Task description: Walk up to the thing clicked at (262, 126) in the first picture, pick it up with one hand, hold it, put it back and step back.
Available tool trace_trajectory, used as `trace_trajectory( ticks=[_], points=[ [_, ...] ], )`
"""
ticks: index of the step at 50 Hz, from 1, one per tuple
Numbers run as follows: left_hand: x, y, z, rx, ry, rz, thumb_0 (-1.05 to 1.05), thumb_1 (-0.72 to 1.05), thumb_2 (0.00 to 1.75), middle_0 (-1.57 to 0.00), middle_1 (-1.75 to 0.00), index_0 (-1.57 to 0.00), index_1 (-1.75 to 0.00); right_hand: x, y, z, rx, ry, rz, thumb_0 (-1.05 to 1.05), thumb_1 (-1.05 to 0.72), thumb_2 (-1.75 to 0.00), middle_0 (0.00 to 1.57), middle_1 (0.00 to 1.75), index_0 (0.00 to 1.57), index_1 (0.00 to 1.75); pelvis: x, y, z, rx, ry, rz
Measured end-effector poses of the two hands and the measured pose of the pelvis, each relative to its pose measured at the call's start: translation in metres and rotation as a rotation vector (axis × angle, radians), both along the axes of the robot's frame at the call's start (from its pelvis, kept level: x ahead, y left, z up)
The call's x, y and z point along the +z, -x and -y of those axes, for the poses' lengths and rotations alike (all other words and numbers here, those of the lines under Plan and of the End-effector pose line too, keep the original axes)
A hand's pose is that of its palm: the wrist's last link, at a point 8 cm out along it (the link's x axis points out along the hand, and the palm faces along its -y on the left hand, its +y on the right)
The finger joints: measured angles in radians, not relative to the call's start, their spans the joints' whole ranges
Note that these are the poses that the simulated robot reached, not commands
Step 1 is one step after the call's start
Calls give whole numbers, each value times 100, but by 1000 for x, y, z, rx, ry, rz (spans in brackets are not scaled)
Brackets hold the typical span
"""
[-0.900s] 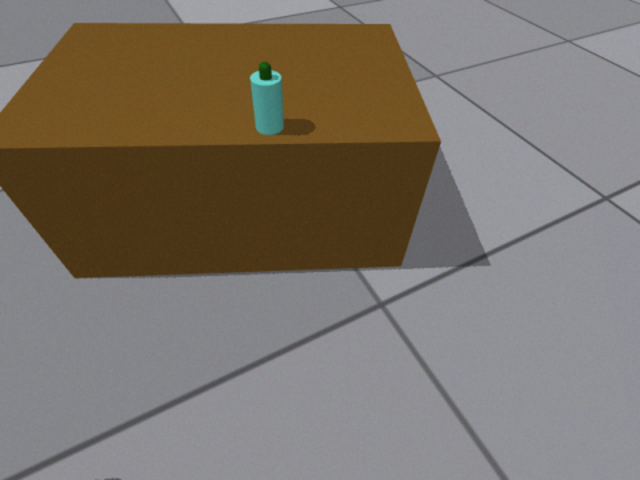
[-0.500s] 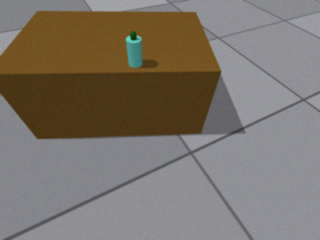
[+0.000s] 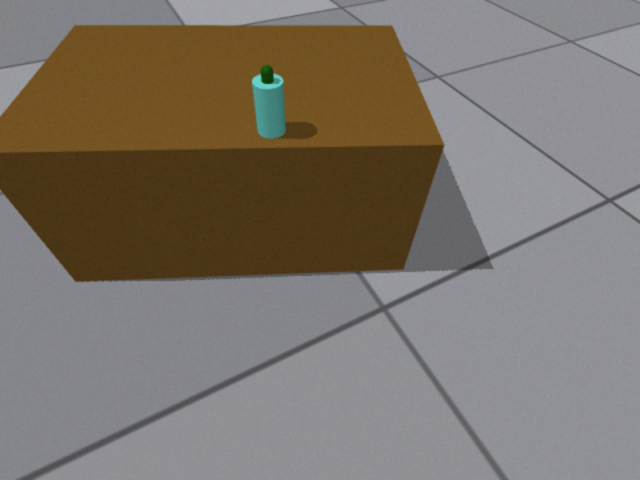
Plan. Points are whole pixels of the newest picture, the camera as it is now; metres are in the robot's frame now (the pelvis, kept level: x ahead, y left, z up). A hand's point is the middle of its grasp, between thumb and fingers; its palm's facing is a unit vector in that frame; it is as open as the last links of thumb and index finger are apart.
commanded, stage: stand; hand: left
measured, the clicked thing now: (269, 100) +1.00 +0.15 -0.09
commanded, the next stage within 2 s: walk up in 0.22 s
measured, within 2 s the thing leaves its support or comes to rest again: neither
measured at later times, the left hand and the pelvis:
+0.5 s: hand out of the picture +0.09 +0.25 -0.16, palm faces -0.03 -0.92 -0.38, open 7.4 cm; pelvis +0.04 -0.03 -0.01, yaw -1 degrees
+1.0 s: hand (202, 413) +0.23 +0.19 -0.18, palm faces +0.05 -0.94 -0.33, open 7.4 cm; pelvis +0.23 -0.07 -0.03, yaw +3 degrees
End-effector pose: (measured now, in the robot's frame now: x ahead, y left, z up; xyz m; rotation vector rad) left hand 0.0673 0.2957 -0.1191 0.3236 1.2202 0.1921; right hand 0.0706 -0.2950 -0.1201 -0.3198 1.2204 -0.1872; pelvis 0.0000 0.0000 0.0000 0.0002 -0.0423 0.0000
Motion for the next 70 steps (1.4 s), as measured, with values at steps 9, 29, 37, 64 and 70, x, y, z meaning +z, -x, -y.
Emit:
trace_trajectory(
  ticks=[9, 29, 37, 64, 70],
  points=[
    [2, -4, 0, -3, -2, 19, 0, 90, 90, -21, -30, -20, -30, 1, 0, 1, 2, 2, 9, 0, -90, -90, 20, 30, 20, 30, 0, 1, 1, 1, 0, 2],
    [11, -31, 18, 23, -61, 41, 0, 90, 90, -21, -30, -20, -30, -10, -13, 82, -37, 45, -75, 1, -90, -90, 20, 30, 20, 30, -15, -60, 51, 6, -14, -9],
    [17, -44, 43, 89, -61, -24, 0, 90, 90, -21, -30, -20, -30, -5, -119, 83, 58, -1, 19, 1, -90, -90, 20, 30, 20, 30, -8, -116, 64, 29, -9, 7],
    [14, -296, 91, 4, -78, 94, 0, 90, 90, -21, -30, -20, -30, -9, -336, 155, 79, 16, 130, 1, -90, -90, 20, 30, 20, 30, -28, -337, 130, 53, -38, 27],
    [23, -299, 117, 108, -133, 83, 0, 90, 90, -21, -30, -20, -30, -30, -396, 175, 118, -3, 65, 1, -90, -90, 20, 30, 20, 30, -30, -383, 151, 84, -15, 24]
  ],
)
